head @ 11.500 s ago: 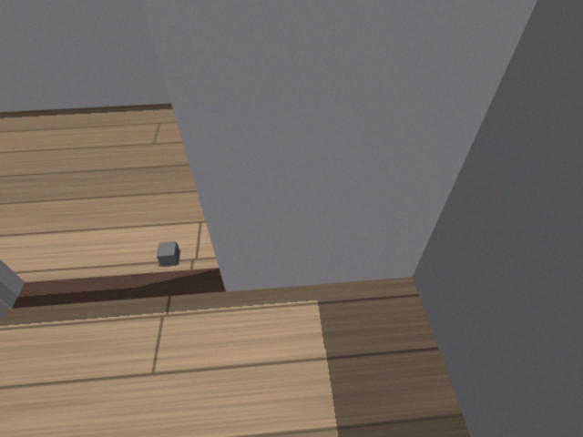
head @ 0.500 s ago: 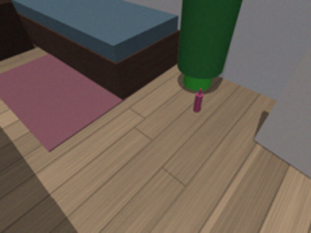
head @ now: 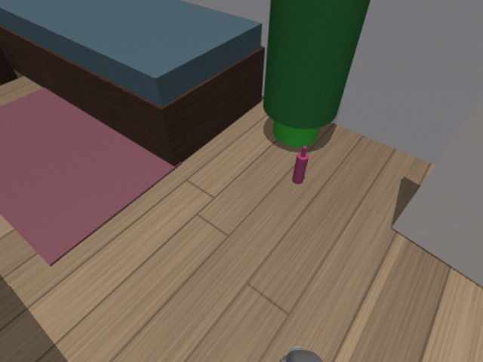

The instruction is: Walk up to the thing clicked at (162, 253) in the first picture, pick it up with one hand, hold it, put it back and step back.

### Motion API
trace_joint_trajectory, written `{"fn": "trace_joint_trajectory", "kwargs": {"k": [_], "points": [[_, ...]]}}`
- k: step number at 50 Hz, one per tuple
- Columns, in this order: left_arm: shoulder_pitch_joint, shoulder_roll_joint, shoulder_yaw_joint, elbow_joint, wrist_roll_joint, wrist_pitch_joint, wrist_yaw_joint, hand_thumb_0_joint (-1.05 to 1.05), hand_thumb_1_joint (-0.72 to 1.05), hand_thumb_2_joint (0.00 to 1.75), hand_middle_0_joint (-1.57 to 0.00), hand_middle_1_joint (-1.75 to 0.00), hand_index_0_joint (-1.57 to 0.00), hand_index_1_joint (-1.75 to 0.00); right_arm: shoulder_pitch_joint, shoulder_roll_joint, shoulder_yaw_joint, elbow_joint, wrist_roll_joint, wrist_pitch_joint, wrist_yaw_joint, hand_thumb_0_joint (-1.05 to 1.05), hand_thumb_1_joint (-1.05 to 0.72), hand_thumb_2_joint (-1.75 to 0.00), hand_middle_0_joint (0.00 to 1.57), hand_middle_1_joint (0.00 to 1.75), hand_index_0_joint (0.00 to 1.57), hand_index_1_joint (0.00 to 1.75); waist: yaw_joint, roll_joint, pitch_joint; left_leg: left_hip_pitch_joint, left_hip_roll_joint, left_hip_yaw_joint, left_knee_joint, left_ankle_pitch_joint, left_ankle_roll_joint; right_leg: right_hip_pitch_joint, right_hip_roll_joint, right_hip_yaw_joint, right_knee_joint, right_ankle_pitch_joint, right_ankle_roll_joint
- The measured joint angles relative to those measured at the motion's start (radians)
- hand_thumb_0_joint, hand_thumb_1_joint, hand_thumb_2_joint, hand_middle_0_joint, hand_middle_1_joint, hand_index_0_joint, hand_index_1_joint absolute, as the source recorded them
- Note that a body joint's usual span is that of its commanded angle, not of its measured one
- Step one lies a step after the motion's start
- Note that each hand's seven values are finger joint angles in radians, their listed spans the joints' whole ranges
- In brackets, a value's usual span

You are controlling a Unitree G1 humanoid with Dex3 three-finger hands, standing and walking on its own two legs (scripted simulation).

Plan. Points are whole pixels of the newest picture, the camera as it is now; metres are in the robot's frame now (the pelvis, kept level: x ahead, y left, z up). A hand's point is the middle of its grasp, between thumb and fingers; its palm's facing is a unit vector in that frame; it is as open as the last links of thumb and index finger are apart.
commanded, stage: walk up
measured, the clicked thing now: out of the picture -0.31 -1.07 -0.74
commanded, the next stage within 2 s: none
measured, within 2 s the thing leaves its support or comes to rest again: neither
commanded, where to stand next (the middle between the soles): +0.65 -0.03 m, yaw +1 degrees
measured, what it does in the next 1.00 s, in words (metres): walks ahead: right foot, then left foot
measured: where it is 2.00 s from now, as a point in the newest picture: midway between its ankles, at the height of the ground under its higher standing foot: (233, 262)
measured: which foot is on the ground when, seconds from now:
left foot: down 0.00-0.14, up 0.16-0.52, down 0.54-1.00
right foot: up 0.00-0.10, down 0.12-0.56, up 0.58-0.96, down 0.98-1.00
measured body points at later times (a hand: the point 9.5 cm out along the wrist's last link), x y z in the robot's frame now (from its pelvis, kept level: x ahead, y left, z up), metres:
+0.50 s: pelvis +0.22 -0.03 -0.01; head +0.23 -0.03 +0.44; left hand +0.25 +0.29 -0.11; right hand +0.31 -0.35 -0.11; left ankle +0.35 +0.11 -0.72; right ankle +0.18 -0.15 -0.74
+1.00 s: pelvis +0.43 -0.07 -0.03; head +0.41 -0.11 +0.42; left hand +0.51 +0.27 -0.10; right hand +0.47 -0.39 -0.15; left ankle +0.36 +0.10 -0.73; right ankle +0.50 -0.19 -0.74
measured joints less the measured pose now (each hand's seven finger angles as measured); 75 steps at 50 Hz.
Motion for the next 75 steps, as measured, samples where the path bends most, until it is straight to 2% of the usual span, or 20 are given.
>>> {"fn": "trace_joint_trajectory", "kwargs": {"k": [5,6,8,11,13,20,24,27,28,32,34,43,48,50,53,55,59,64,69,75], "points": [[-0.038,-0.010,0.001,-0.027,0.001,-0.012,-0.003,0.01,0.90,0.90,-0.20,-0.30,-0.20,-0.30,0.026,-0.015,0.001,-0.021,0.002,0.012,-0.004,0.01,-0.90,-0.89,0.21,0.30,0.21,0.31,-0.017,0.039,0.000,0.039,0.026,-0.001,0.072,-0.112,-0.039,0.070,0.001,-0.046,-0.144,0.038,-0.026],[-0.046,-0.012,0.005,-0.035,0.001,-0.022,0.002,0.01,0.90,0.90,-0.21,-0.30,-0.20,-0.30,0.030,-0.021,0.002,-0.025,0.003,0.016,-0.006,0.01,-0.90,-0.89,0.21,0.30,0.21,0.31,-0.017,0.055,0.001,0.029,0.045,-0.007,0.132,-0.154,-0.035,0.091,0.015,-0.056,-0.157,0.070,-0.027],[-0.067,-0.025,0.011,-0.058,0.001,-0.044,0.017,0.01,0.90,0.90,-0.21,-0.30,-0.20,-0.30,0.017,-0.023,0.005,-0.021,0.008,0.031,-0.015,0.01,-0.90,-0.89,0.21,0.30,0.20,0.31,-0.012,0.090,0.021,-0.054,0.075,-0.056,0.371,-0.190,0.000,0.099,0.042,-0.083,-0.093,0.027,-0.025],[-0.070,-0.046,0.000,-0.096,-0.016,-0.060,0.031,0.00,0.90,0.90,-0.21,-0.30,-0.20,-0.30,-0.012,-0.027,0.016,-0.017,0.018,0.042,-0.018,0.01,-0.91,-0.89,0.20,0.30,0.20,0.30,0.010,0.095,0.032,-0.223,0.026,-0.119,0.693,-0.167,0.024,0.145,0.042,-0.087,-0.096,-0.019,-0.037],[-0.052,-0.059,-0.009,-0.110,-0.022,-0.063,0.039,0.00,0.90,0.89,-0.21,-0.30,-0.20,-0.30,-0.029,-0.033,0.019,-0.023,0.022,0.039,-0.015,0.01,-0.91,-0.89,0.20,0.30,0.20,0.30,0.020,0.104,0.025,-0.311,0.025,-0.124,0.739,-0.113,0.028,0.190,0.049,-0.089,-0.142,-0.020,-0.039],[0.032,-0.046,-0.013,-0.124,-0.008,-0.063,0.040,0.00,0.90,0.89,-0.21,-0.30,-0.20,-0.30,-0.059,-0.036,0.007,-0.058,0.002,0.033,0.017,0.01,-0.91,-0.89,0.20,0.30,0.20,0.30,0.039,0.095,0.001,-0.460,0.080,-0.106,0.446,0.014,-0.011,0.313,0.074,-0.105,-0.249,-0.055,-0.046],[0.067,-0.022,-0.010,-0.127,-0.005,-0.059,0.035,0.00,0.90,0.89,-0.21,-0.30,-0.20,-0.30,-0.065,-0.036,-0.002,-0.056,-0.002,0.030,0.026,0.01,-0.91,-0.90,0.20,0.30,0.20,0.30,0.056,0.077,0.003,-0.440,0.081,-0.087,0.264,0.098,-0.006,0.364,0.077,-0.118,-0.234,-0.120,-0.028],[0.100,-0.005,-0.011,-0.125,-0.006,-0.051,0.036,0.00,0.90,0.89,-0.21,-0.30,-0.20,-0.30,-0.063,-0.038,-0.003,-0.061,-0.004,0.019,0.025,0.01,-0.91,-0.90,0.20,0.30,0.20,0.30,0.064,0.060,-0.008,-0.378,0.057,-0.062,0.178,0.127,0.012,0.385,0.067,-0.120,-0.169,-0.204,-0.008],[0.107,0.003,-0.011,-0.120,-0.007,-0.047,0.040,0.00,0.90,0.89,-0.21,-0.30,-0.20,-0.30,-0.069,-0.035,-0.005,-0.063,-0.007,0.011,0.021,0.01,-0.91,-0.90,0.20,0.30,0.20,0.30,0.062,0.040,-0.005,-0.367,0.042,-0.053,0.184,0.165,0.016,0.375,0.049,-0.112,-0.109,-0.239,-0.014],[0.102,0.005,-0.020,-0.082,-0.017,-0.021,0.059,0.01,0.90,0.90,-0.21,-0.30,-0.20,-0.30,-0.085,-0.014,0.003,-0.104,0.004,-0.009,0.006,0.01,-0.91,-0.89,0.20,0.30,0.20,0.30,0.038,0.007,0.006,-0.338,0.030,-0.032,0.245,0.079,0.022,0.205,0.075,-0.020,0.296,-0.258,-0.047],[0.098,0.010,-0.023,-0.074,-0.020,-0.023,0.059,0.01,0.90,0.90,-0.21,-0.30,-0.20,-0.30,-0.080,-0.002,0.014,-0.118,0.013,-0.011,-0.001,0.01,-0.91,-0.89,0.20,0.30,0.20,0.30,0.029,-0.008,0.007,-0.293,0.028,-0.024,0.208,0.073,0.018,0.131,0.071,-0.006,0.356,-0.217,-0.048],[0.090,-0.013,-0.038,-0.059,-0.016,0.025,0.010,0.01,0.90,0.90,-0.21,-0.30,-0.20,-0.30,-0.077,-0.022,0.012,-0.124,0.016,0.038,0.024,0.01,-0.90,-0.89,0.21,0.30,0.21,0.31,0.022,0.036,-0.015,-0.095,0.059,0.067,0.083,0.012,-0.007,0.002,-0.034,-0.068,0.041,-0.082,0.010],[0.092,-0.004,-0.032,-0.045,-0.010,0.017,0.013,0.01,0.90,0.90,-0.21,-0.30,-0.20,-0.30,-0.094,-0.043,-0.001,-0.117,0.017,0.070,0.038,0.01,-0.90,-0.89,0.21,0.30,0.20,0.31,0.016,0.088,-0.047,-0.034,0.097,0.123,0.153,-0.110,-0.034,0.054,-0.035,-0.118,-0.072,0.000,0.002],[0.082,0.007,-0.020,-0.047,-0.006,-0.008,0.030,0.01,0.90,0.90,-0.21,-0.30,-0.20,-0.30,-0.103,-0.049,-0.006,-0.104,0.018,0.081,0.040,0.01,-0.90,-0.89,0.20,0.30,0.20,0.31,0.030,0.118,-0.046,-0.070,0.136,0.097,0.317,-0.177,-0.012,0.074,0.004,-0.121,-0.057,0.001,-0.025],[0.067,-0.013,-0.024,-0.060,-0.018,-0.035,0.067,0.00,0.90,0.90,-0.21,-0.30,-0.20,-0.30,-0.151,-0.056,0.000,-0.074,0.021,0.112,0.039,0.01,-0.91,-0.90,0.20,0.30,0.20,0.30,0.070,0.149,-0.029,-0.221,0.063,-0.063,0.648,-0.227,-0.021,0.085,0.044,-0.090,-0.026,-0.046,-0.042],[0.071,-0.039,-0.034,-0.065,-0.025,-0.039,0.084,0.00,0.90,0.89,-0.21,-0.30,-0.20,-0.30,-0.186,-0.061,0.011,-0.077,0.025,0.120,0.040,0.01,-0.91,-0.90,0.20,0.30,0.20,0.30,0.074,0.171,-0.014,-0.316,0.038,-0.099,0.738,-0.167,-0.016,0.137,0.064,-0.069,-0.098,-0.027,-0.040],[0.106,-0.067,-0.044,-0.071,-0.032,-0.050,0.107,0.00,0.90,0.89,-0.21,-0.30,-0.20,-0.30,-0.222,-0.054,0.021,-0.127,0.017,0.126,0.057,0.01,-0.91,-0.90,0.20,0.30,0.20,0.30,0.072,0.189,0.010,-0.459,0.055,-0.146,0.695,-0.021,-0.019,0.235,0.098,-0.009,-0.246,0.018,-0.029],[0.160,-0.077,-0.046,-0.092,-0.027,-0.056,0.133,0.00,0.90,0.89,-0.21,-0.30,-0.21,-0.30,-0.230,-0.070,0.006,-0.167,-0.006,0.154,0.068,0.01,-0.91,-0.90,0.20,0.30,0.20,0.30,0.056,0.203,0.022,-0.569,0.093,-0.217,0.642,0.093,-0.050,0.306,0.124,0.075,-0.317,0.010,-0.014],[0.171,-0.062,-0.035,-0.148,-0.013,-0.046,0.154,0.00,0.89,0.89,-0.21,-0.30,-0.21,-0.30,-0.255,-0.092,-0.017,-0.149,-0.008,0.178,0.043,0.01,-0.91,-0.90,0.20,0.30,0.20,0.30,0.042,0.194,0.042,-0.590,0.079,-0.235,0.571,0.075,-0.053,0.316,0.122,0.157,-0.275,-0.055,0.021],[0.155,0.009,-0.014,-0.233,-0.008,-0.020,0.180,0.00,0.89,0.89,-0.21,-0.30,-0.21,-0.30,-0.299,-0.082,-0.019,-0.164,0.001,0.174,0.021,0.01,-0.91,-0.90,0.20,0.30,0.20,0.30,0.049,0.139,0.068,-0.463,0.011,-0.245,0.352,0.014,-0.010,0.264,0.125,0.283,-0.120,-0.182,0.089]]}}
